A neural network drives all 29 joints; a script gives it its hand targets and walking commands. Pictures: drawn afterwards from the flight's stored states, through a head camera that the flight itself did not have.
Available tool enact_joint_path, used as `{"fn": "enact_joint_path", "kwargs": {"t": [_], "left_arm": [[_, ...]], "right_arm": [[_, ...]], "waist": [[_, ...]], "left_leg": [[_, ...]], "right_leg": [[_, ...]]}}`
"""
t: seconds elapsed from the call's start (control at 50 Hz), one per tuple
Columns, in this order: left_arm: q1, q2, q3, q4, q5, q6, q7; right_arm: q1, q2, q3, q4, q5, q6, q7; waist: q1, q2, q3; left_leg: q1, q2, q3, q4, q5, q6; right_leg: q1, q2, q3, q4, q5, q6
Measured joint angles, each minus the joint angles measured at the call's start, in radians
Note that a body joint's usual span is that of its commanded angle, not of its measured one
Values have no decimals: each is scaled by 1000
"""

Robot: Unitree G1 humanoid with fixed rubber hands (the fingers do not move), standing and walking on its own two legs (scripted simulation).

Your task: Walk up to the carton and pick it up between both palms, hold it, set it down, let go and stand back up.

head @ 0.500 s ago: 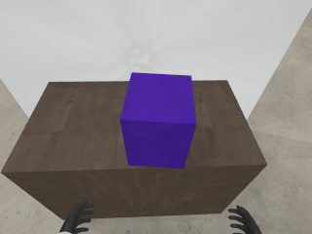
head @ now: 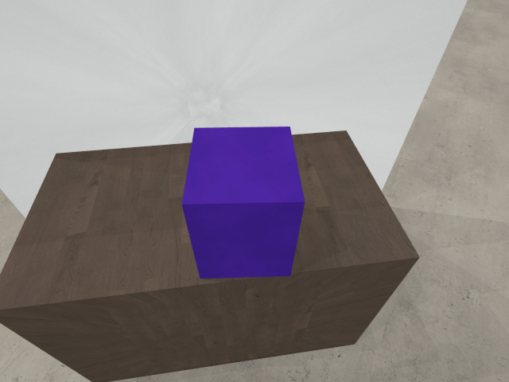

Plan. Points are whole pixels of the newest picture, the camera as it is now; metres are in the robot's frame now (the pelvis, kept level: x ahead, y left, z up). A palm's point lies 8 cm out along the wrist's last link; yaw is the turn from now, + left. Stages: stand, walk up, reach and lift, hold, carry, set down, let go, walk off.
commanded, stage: stand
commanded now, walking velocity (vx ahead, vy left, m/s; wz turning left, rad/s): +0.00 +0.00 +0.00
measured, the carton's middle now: (243, 204) +0.47 +0.03 -0.03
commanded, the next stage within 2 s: none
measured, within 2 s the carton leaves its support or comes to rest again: neither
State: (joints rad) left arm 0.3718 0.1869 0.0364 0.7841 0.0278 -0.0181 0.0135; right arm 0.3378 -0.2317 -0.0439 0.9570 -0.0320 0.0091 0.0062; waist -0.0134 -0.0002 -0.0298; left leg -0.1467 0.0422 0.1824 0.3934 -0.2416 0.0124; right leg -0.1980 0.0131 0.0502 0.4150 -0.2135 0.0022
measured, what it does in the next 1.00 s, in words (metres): stands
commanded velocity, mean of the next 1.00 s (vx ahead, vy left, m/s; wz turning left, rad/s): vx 0.00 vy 0.00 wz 0.00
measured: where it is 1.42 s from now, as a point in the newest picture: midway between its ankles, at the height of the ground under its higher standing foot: outside the picture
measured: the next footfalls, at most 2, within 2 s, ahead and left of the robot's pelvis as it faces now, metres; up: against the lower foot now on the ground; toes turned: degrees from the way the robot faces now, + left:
none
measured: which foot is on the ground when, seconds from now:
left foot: down 0.00-1.00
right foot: down 0.00-1.00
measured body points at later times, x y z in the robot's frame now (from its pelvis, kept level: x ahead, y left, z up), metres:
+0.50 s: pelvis +0.00 +0.00 +0.00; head -0.01 +0.00 +0.45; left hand -0.01 +0.22 -0.15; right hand -0.04 -0.23 -0.16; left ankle -0.02 +0.10 -0.74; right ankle +0.00 -0.12 -0.74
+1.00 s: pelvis +0.00 +0.00 +0.00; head +0.00 +0.00 +0.45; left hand -0.02 +0.21 -0.16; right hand -0.07 -0.21 -0.16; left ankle -0.02 +0.10 -0.74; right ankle +0.00 -0.12 -0.74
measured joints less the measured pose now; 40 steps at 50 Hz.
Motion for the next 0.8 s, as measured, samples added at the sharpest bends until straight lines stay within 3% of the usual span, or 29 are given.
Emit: {"fn": "enact_joint_path", "kwargs": {"t": [0.4,0.8], "left_arm": [[24,-48,-17,192,-10,4,25],[-7,-81,-41,309,-15,7,31]], "right_arm": [[10,48,15,147,9,3,-26],[33,92,28,201,12,1,-41]], "waist": [[-2,5,20],[-4,7,32]], "left_leg": [[32,-1,19,-20,4,3],[37,4,27,-13,-1,1]], "right_leg": [[20,2,19,-10,5,2],[22,7,27,-5,5,0]]}}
